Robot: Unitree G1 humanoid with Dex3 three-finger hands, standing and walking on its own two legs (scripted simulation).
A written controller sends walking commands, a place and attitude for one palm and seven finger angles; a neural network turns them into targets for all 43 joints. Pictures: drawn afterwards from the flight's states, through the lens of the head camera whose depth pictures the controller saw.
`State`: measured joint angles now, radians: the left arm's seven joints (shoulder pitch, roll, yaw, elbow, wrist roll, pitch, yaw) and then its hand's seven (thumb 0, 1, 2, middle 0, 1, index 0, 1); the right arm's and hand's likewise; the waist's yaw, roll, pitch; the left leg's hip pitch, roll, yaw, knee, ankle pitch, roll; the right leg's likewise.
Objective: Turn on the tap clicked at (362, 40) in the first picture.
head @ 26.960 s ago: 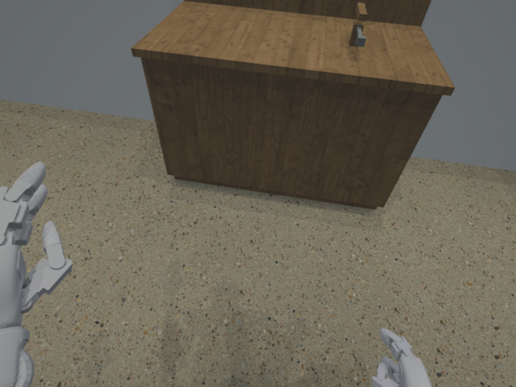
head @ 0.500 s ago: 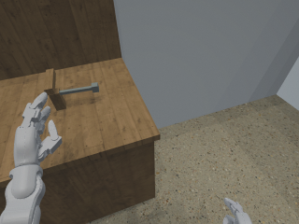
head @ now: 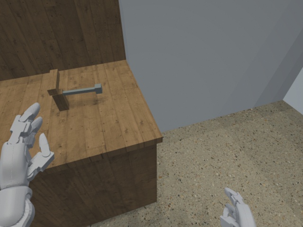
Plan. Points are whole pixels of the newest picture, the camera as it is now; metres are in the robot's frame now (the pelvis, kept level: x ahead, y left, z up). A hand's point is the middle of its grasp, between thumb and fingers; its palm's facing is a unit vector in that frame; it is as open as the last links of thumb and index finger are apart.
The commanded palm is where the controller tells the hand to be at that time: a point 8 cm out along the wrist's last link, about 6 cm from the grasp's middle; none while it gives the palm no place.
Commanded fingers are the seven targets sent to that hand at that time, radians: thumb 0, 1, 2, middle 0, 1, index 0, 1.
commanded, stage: step back with the hand held close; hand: left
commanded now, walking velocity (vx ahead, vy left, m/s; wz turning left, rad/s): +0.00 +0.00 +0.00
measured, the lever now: (98, 88) +0.57 +0.29 +0.05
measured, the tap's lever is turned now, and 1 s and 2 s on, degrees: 83 83 83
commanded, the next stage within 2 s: stop stepping back and stand still in 1.26 s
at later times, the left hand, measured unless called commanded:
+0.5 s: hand (40, 162) +0.19 +0.26 +0.15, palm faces +0.35 -0.82 -0.44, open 7.4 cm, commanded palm +0.14 +0.30 +0.17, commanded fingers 0.00 0.90 0.90 -0.20 -0.30 -0.20 -0.30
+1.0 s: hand out of the picture +0.07 +0.28 +0.16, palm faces +0.49 -0.79 -0.38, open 7.4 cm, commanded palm +0.03 +0.32 +0.17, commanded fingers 0.00 0.90 0.90 -0.20 -0.30 -0.20 -0.30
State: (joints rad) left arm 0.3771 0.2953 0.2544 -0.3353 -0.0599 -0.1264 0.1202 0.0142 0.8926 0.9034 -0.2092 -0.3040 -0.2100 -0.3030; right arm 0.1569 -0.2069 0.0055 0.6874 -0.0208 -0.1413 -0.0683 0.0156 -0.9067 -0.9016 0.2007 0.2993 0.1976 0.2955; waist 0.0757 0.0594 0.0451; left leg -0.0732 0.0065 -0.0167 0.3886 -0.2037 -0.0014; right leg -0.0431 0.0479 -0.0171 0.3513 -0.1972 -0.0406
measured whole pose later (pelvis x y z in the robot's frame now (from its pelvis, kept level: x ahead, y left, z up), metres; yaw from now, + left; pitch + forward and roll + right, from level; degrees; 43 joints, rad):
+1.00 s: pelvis -0.12 +0.03 -0.03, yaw +4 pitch -1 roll +0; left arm 0.46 0.34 0.35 -0.54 -0.02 -0.19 0.16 0.01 0.89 0.90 -0.21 -0.30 -0.21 -0.30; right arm 0.19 -0.22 -0.02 0.62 -0.01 -0.07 -0.07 0.02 -0.91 -0.90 0.20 0.30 0.20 0.30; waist 0.02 0.00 0.03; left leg -0.44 -0.03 0.02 0.71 -0.38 0.01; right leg -0.43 0.02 0.04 0.59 -0.13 0.00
